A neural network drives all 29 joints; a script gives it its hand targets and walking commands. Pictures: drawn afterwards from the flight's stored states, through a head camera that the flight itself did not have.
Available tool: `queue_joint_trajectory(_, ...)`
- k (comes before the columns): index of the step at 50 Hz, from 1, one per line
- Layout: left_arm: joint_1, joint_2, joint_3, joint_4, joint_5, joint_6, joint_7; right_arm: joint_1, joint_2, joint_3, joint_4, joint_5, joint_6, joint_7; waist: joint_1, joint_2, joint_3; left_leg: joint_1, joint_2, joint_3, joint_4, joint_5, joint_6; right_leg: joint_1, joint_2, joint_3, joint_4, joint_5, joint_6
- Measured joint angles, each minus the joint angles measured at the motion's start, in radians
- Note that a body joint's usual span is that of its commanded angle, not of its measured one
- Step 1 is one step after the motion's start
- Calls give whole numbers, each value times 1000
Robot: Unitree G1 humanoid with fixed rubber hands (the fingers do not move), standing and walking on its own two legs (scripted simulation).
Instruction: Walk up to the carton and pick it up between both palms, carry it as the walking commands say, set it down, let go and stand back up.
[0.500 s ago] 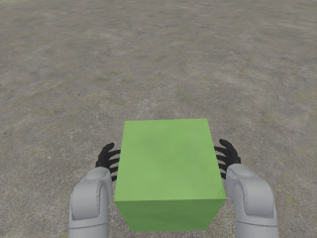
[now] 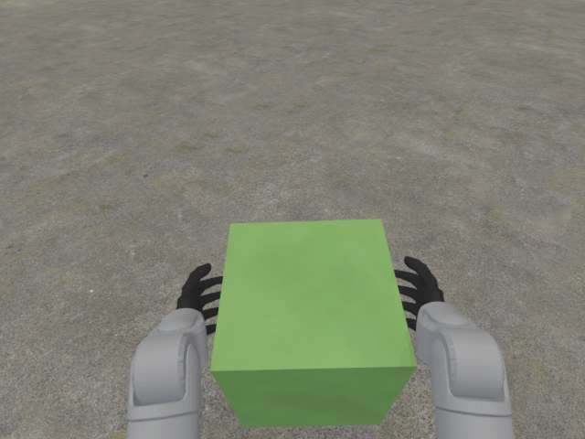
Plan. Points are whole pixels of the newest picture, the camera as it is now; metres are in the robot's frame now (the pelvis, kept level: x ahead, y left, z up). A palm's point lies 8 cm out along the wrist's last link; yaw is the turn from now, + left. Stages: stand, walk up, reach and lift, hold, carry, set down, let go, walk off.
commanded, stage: carry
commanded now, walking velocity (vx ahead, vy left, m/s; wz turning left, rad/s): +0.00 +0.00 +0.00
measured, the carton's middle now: (308, 328) +0.29 +0.00 +0.01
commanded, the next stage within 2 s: hold in 0.06 s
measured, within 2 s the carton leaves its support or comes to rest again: neither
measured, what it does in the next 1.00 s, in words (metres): stands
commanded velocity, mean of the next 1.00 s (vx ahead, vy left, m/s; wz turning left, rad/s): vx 0.00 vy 0.00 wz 0.00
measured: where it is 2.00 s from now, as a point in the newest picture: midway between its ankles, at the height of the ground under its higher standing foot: outside the picture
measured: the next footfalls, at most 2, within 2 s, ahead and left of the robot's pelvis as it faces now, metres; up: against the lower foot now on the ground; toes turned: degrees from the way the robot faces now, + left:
none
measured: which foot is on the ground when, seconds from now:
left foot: down 0.00-1.00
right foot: down 0.00-1.00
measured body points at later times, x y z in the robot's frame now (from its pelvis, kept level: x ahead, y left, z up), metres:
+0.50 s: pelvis -0.02 +0.00 +0.00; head -0.06 +0.01 +0.45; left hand +0.28 +0.17 +0.03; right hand +0.30 -0.13 +0.04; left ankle +0.03 +0.12 -0.74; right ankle +0.00 -0.11 -0.74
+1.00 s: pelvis -0.04 +0.01 -0.02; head +0.07 +0.02 +0.42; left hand +0.31 +0.17 -0.06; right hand +0.32 -0.14 -0.06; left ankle +0.03 +0.12 -0.74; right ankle +0.00 -0.11 -0.74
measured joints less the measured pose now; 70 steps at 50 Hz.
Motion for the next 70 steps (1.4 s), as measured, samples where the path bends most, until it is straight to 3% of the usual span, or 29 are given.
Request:
queue_joint_trajectory(3, 0, 0, 0, 1, 0, -1, 0, 0, 0, 0, 1, 0, -1, 0, 0, 0, 0, 0, 0, 0, 0, 0, 0, 0, 0, 0, 0, -1, 0)
queue_joint_trajectory(7, -88, -14, 85, 299, 76, -193, -41, -75, 11, -51, 309, -69, -221, 34, -14, -10, 124, 134, -12, -19, -36, 12, -4, 134, 9, 11, -37, 16, -7)
queue_joint_trajectory(11, -17, -2, 46, 308, 80, -322, -48, -13, 2, -18, 315, -62, -340, 28, 5, -23, 165, 185, -12, -54, -54, 66, -8, 182, 31, 53, -63, 23, -5)
queue_joint_trajectory(16, -10, -1, 35, 301, 111, -335, -38, -50, 7, -44, 387, -86, -388, 67, 55, -29, 189, 260, -14, -69, -104, 30, -24, 235, 48, 91, -103, 52, -10)
queue_joint_trajectory(24, -178, -37, 216, 533, 193, -401, -73, -238, 57, -211, 654, -185, -465, 87, 65, -21, 191, 235, -22, -79, -66, 25, -12, 213, 41, 84, -66, 48, -9)
queue_joint_trajectory(30, -231, -55, 306, 636, 238, -488, -85, -294, 79, -306, 760, -238, -553, 92, 61, -21, 194, 176, -23, -78, -26, 15, -8, 160, 41, 86, -39, 45, -6)
queue_joint_trajectory(38, -259, -66, 327, 680, 245, -614, -76, -309, 72, -342, 788, -236, -677, 99, 51, -25, 213, 25, -26, -70, 43, 4, 0, 8, 38, 95, 27, 38, 2)
queue_joint_trajectory(48, -290, -77, 336, 650, 227, -729, -64, -353, 49, -331, 780, -204, -787, 107, 42, -28, 206, -224, -29, -64, 142, -8, 7, -245, 34, 103, 134, 23, 11)
queue_joint_trajectory(70, -382, -44, 366, 639, 185, -813, -86, -442, 64, -347, 743, -163, -851, 84, 41, -34, 79, -726, -21, -73, 409, -76, 2, -747, 42, 97, 404, -49, 8)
